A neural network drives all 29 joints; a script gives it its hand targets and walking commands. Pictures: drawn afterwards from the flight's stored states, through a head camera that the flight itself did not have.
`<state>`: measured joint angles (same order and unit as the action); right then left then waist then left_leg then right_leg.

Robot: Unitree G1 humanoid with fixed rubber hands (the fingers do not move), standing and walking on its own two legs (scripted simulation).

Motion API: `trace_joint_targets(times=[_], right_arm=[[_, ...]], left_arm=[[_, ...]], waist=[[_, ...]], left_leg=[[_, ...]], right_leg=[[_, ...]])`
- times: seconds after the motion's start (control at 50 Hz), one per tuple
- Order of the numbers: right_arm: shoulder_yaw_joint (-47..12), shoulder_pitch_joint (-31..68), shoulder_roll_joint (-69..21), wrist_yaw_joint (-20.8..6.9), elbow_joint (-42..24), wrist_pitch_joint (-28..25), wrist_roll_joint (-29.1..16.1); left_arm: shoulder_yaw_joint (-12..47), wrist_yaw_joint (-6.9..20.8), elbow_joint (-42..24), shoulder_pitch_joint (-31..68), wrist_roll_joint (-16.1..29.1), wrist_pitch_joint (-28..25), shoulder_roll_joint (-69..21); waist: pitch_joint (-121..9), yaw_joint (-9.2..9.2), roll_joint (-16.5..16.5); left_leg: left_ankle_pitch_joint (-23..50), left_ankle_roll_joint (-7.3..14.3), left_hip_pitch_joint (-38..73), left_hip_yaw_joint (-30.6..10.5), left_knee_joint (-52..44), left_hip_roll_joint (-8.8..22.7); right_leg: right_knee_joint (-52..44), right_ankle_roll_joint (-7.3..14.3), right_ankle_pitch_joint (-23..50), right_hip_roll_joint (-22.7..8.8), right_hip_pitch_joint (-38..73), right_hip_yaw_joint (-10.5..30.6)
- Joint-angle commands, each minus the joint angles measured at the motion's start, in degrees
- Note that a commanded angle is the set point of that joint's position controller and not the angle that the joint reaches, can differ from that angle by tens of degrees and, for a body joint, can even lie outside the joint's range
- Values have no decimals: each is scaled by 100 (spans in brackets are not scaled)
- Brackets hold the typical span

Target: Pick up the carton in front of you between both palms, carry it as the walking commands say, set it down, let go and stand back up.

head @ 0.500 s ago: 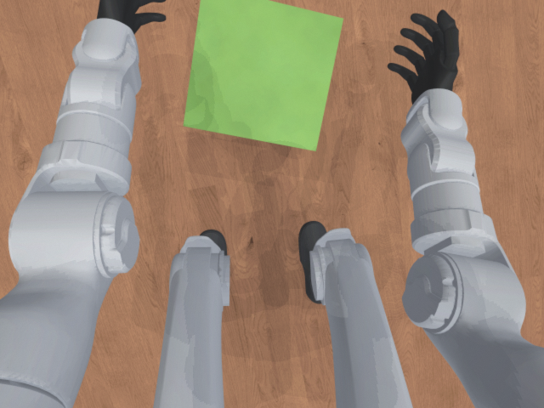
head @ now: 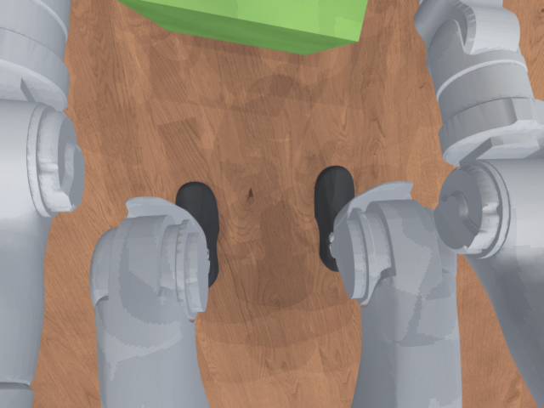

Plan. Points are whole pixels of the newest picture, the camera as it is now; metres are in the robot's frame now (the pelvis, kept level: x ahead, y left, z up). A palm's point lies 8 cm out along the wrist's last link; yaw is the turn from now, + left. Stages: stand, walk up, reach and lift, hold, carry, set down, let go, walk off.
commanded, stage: reach and lift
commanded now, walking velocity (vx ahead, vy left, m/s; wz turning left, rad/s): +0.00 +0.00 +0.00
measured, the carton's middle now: out of the picture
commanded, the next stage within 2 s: none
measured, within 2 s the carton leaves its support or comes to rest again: leaves its support in 0.78 s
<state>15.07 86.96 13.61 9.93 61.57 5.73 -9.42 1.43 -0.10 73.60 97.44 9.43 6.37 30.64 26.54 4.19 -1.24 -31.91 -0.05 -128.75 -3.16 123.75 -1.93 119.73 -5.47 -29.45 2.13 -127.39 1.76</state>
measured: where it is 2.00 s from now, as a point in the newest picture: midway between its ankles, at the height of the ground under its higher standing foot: (270, 243)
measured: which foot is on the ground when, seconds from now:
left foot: down 0.00-1.00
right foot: down 0.00-1.00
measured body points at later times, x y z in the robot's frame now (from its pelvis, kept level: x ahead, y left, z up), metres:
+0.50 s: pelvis +0.00 +0.00 -0.01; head +0.39 +0.03 +0.22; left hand +0.59 +0.17 -0.20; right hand +0.56 -0.14 -0.19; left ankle +0.11 +0.12 -0.35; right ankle +0.13 -0.14 -0.35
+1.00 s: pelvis +0.02 -0.01 +0.00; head +0.36 +0.05 +0.29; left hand +0.57 +0.18 -0.14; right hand +0.56 -0.13 -0.12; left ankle +0.11 +0.12 -0.35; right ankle +0.14 -0.15 -0.35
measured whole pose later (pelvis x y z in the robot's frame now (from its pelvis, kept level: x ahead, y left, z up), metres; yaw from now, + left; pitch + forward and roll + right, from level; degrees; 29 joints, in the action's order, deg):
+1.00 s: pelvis +0.02 -0.01 +0.00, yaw +2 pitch +40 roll -3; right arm 25.0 70.1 2.2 11.8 40.4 14.3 -3.1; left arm -3.9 -4.0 51.4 77.8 2.1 19.2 17.8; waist 9.1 2.3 -3.4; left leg -34.4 -2.4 -130.0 -4.3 124.1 -4.7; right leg 121.3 -7.0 -32.9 6.5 -128.9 4.5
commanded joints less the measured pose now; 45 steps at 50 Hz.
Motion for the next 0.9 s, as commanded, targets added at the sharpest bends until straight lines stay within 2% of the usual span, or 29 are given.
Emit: trace_joint_targets(times=[0.0,0.06,0.14,0.18,0.28,0.38,0.42,0.48,0.5,0.52,0.56,0.58,0.64,0.7,0.8,0.88], right_arm=[[-234,1437,658,65,-573,-302,-225],[-245,824,414,10,-213,-305,-290],[-86,713,423,41,-398,-398,-187],[32,707,496,79,-505,-436,-112],[-12,660,275,48,-260,-393,-135],[-222,1248,-68,4,-422,-377,-138],[-383,1598,-524,-47,-540,-377,-161],[-430,2111,-2020,-330,-445,-250,50],[-395,2276,-2766,-493,-411,-139,226],[-593,2658,-3751,-769,-601,-19,307],[-594,2879,-4644,-1182,-712,208,457],[-612,2911,-4933,-1320,-795,287,469],[-809,2856,-5484,-1604,-1116,436,424],[-1027,2817,-5934,-1685,-1396,500,207],[-1615,2851,-6621,-1612,-2140,657,-179],[-1978,2723,-6877,-1542,-2775,942,-146]], left_arm=[[243,-136,-727,1917,275,-270,764],[411,-102,-641,1504,315,-273,403],[452,-88,-783,1305,357,-294,209],[370,-112,-713,1177,286,-301,220],[137,-166,-614,1086,20,-328,281],[340,-91,-682,1500,93,-279,-211],[557,0,-795,1844,161,-245,-773],[615,326,-822,2405,-7,-154,-2173],[673,546,-771,2539,-85,-79,-3047],[750,812,-888,2624,-107,30,-4101],[520,1205,-1020,2399,-279,198,-5212],[411,1317,-1079,2260,-371,244,-5519],[258,1517,-1448,1938,-378,336,-6022],[425,1500,-2029,2099,-230,338,-6344],[1034,1336,-3411,2432,72,451,-6953],[1376,1133,-4502,2466,146,666,-7403]], waist=[[-7902,79,690],[-7816,99,861],[-7775,230,871],[-7663,192,863],[-7113,-122,705],[-6857,-83,606],[-6912,-50,640],[-6813,-12,661],[-6687,72,685],[-6664,78,662],[-6475,-55,726],[-6389,-136,735],[-6745,-234,492],[-7480,-266,441],[-9635,-323,745],[-11533,-280,995]], left_leg=[[1947,-129,3818,219,-836,166],[2343,-131,4073,184,-746,136],[2482,-166,3884,165,-666,102],[2375,-183,3677,164,-678,91],[1864,-136,3079,187,-826,94],[1289,-63,2933,197,-936,94],[1196,-49,3095,203,-959,50],[1096,-66,3223,214,-909,-57],[1032,-78,3167,233,-860,-125],[1080,-46,3254,259,-811,-185],[1195,-30,3098,379,-752,-276],[1239,-13,2965,446,-739,-301],[1684,69,2797,490,-684,-372],[2160,74,3085,516,-656,-360],[3187,-7,4524,619,-706,-423],[4019,-125,5937,646,-856,-517]], right_leg=[[-250,95,2172,-38,3624,-792],[-189,105,2307,43,3374,-832],[-185,115,2433,80,3219,-826],[-196,118,2410,81,3203,-793],[-261,127,2044,101,3132,-687],[-339,152,1586,146,3146,-714],[-338,187,1511,201,3256,-750],[-307,225,1432,334,3350,-761],[-305,228,1366,395,3384,-775],[-247,242,1308,470,3201,-821],[-184,283,1220,525,2946,-856],[-161,278,1219,558,2892,-855],[-109,303,1584,618,2954,-898],[-40,334,2127,610,3162,-853],[-102,291,2857,651,3495,-910],[-395,210,3003,738,3596,-1021]])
